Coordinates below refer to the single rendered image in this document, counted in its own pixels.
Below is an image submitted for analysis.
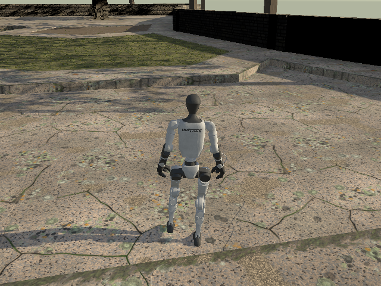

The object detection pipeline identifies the right robot foot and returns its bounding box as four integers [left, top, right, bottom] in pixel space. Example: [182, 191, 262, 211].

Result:
[193, 231, 201, 247]

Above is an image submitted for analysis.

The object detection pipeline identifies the robot right forearm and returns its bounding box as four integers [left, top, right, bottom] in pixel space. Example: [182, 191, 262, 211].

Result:
[213, 145, 224, 169]

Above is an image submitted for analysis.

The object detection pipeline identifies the robot left forearm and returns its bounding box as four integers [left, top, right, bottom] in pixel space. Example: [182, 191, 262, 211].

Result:
[158, 144, 170, 167]

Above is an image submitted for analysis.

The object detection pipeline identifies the robot foot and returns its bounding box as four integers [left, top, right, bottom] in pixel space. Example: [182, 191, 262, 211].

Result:
[167, 221, 175, 233]
[193, 231, 201, 247]

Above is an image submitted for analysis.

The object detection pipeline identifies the robot left hand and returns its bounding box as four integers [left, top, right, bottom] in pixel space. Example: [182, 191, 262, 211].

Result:
[157, 164, 170, 178]

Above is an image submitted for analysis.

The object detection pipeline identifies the left robot foot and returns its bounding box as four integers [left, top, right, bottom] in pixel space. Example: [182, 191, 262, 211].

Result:
[167, 221, 175, 233]

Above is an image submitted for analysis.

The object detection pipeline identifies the robot right upper arm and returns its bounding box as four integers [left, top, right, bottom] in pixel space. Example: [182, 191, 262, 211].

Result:
[205, 120, 219, 154]

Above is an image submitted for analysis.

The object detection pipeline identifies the robot left upper arm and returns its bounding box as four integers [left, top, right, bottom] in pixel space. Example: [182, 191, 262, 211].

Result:
[164, 119, 180, 152]

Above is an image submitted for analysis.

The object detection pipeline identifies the robot right hand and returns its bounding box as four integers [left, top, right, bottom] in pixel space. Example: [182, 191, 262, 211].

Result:
[211, 166, 225, 179]

